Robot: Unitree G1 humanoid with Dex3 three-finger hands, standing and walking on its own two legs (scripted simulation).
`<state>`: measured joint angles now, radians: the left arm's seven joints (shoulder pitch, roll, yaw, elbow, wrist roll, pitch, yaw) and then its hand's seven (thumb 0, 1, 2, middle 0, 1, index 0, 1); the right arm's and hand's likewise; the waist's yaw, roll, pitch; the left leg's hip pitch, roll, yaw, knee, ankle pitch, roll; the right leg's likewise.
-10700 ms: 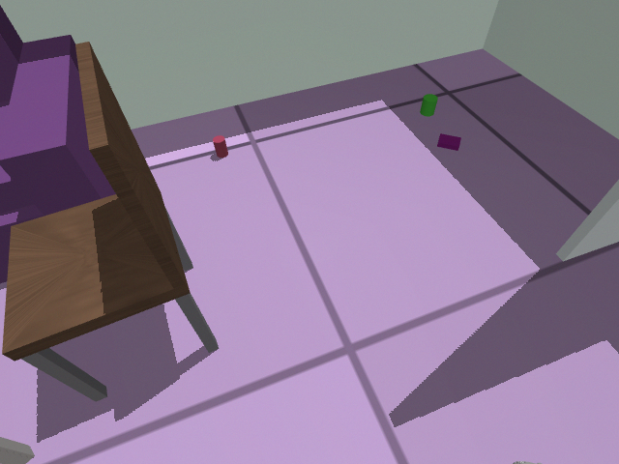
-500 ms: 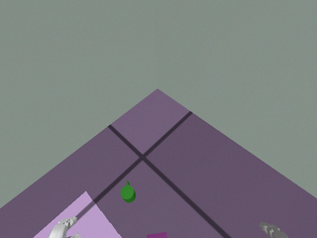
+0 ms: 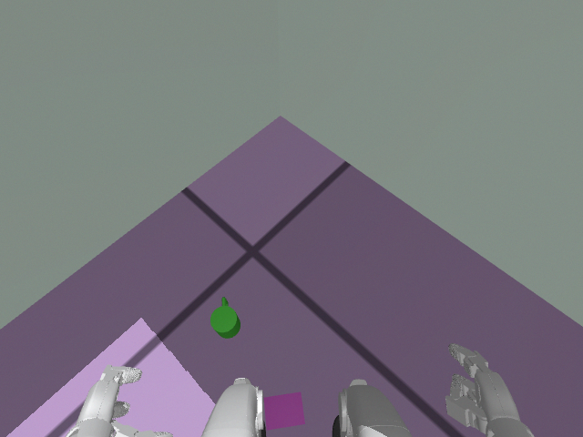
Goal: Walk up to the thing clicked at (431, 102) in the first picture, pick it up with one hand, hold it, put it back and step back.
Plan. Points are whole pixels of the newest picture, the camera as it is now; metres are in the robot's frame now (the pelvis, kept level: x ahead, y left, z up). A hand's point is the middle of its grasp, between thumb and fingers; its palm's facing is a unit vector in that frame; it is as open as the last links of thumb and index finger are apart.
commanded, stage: rise first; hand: left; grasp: from above
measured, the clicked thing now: (225, 316) +0.41 +0.22 -0.65
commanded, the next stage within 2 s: none
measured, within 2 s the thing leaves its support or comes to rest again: neither
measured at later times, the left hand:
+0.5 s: hand (165, 385) +0.20 +0.26 -0.31, palm faces -0.43 -0.55 -0.71, open 14.1 cm
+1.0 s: hand (183, 351) +0.28 +0.28 -0.44, palm faces -0.49 -0.20 -0.85, open 14.2 cm
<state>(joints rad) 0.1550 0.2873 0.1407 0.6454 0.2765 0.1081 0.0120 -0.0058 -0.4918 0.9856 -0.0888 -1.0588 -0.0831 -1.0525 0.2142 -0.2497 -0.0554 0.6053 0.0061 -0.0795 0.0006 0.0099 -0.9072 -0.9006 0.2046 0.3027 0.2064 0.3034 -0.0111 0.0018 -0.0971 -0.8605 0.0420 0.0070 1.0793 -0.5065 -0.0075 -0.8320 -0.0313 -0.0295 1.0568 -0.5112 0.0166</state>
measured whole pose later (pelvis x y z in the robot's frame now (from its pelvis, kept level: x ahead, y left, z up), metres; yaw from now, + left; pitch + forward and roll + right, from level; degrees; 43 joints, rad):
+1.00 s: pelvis -0.10 +0.00 -0.29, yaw -3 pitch +33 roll -4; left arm -0.56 0.55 0.08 1.04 1.00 -0.19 0.23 -0.01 -0.56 1.05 -0.09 -1.02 -0.07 -1.03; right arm 0.13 -0.28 -0.06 0.74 -0.05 -0.09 0.06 0.01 -0.90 -0.90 0.21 0.30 0.21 0.30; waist -0.07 0.02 -0.13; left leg -2.09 0.04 -0.08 2.15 -0.65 0.00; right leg -2.03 -0.03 -0.05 2.12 -0.66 0.01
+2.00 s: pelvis -0.09 +0.00 -0.35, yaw -5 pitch +34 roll -6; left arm -0.76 0.61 0.11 1.32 1.26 -0.23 0.44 0.00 -0.53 1.01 -0.09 -1.02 -0.09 -1.02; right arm 0.11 -0.27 -0.04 0.78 -0.14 -0.07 0.13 0.00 -0.91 -0.90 0.20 0.30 0.21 0.30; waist -0.13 0.00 -0.09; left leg -2.27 0.04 -0.10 2.35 -0.68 0.00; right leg -2.21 -0.01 -0.05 2.30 -0.69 0.02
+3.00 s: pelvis -0.09 +0.00 -0.37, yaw -7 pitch +34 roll -6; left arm -0.90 0.67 0.10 1.47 1.18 -0.15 0.38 0.00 -0.43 0.90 -0.06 -1.16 -0.13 -1.08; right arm 0.16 -0.27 0.05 0.78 -0.16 -0.06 0.17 0.00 -0.91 -0.89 0.20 0.30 0.21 0.30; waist -0.21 0.02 -0.01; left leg -2.32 0.05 -0.13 2.42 -0.70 0.00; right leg -2.26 0.00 -0.07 2.35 -0.69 0.02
